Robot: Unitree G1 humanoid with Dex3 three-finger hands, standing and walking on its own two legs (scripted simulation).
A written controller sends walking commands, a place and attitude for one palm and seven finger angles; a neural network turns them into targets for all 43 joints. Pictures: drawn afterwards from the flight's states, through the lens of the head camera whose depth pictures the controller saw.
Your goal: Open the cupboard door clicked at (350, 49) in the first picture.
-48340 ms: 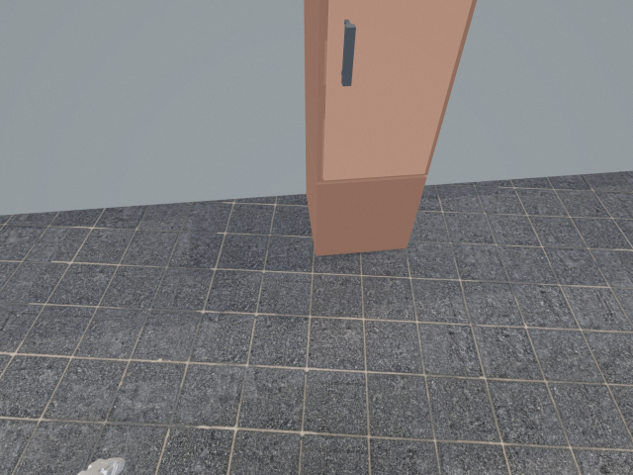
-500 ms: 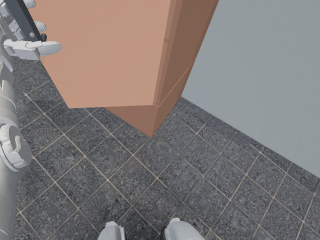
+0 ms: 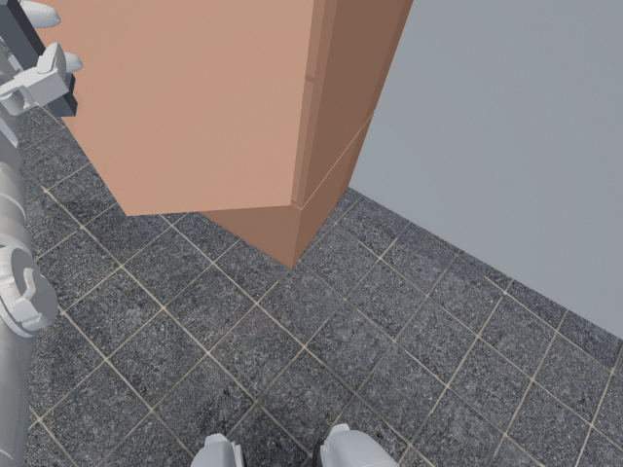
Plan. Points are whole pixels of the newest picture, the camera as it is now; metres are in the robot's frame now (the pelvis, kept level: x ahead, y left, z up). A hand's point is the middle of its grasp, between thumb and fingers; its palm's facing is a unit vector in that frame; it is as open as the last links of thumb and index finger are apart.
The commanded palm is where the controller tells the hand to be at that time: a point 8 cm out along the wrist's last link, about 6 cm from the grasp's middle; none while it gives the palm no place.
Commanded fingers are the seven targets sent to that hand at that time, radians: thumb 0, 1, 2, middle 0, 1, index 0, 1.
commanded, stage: pull the door open along its arc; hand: left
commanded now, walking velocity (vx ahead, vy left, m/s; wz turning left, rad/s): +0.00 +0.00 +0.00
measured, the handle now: (39, 49) +0.60 +0.23 +0.13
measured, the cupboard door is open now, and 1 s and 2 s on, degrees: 39 58 79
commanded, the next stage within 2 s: none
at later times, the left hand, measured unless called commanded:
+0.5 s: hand (56, 111) +0.50 +0.20 +0.13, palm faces -0.03 -1.00 +0.00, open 5.9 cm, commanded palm +0.43 +0.25 +0.12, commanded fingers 0.00 0.90 0.90 -0.40 -1.35 -0.40 -1.35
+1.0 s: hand (93, 140) +0.46 +0.16 +0.13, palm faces +0.48 -0.88 -0.01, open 5.7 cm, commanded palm +0.42 +0.20 +0.12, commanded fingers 0.00 0.90 0.90 -0.40 -1.35 -0.40 -1.35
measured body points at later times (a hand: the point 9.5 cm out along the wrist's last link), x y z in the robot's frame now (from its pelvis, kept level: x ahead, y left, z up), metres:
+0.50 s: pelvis +0.02 +0.00 +0.01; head +0.11 +0.01 +0.45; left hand +0.50 +0.26 +0.13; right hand +0.01 -0.26 -0.10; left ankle +0.00 +0.11 -0.69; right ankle -0.02 -0.13 -0.69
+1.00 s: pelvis -0.01 -0.02 +0.01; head +0.04 -0.01 +0.46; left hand +0.43 +0.21 +0.13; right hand +0.08 -0.25 -0.12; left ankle +0.00 +0.11 -0.69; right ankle -0.02 -0.13 -0.69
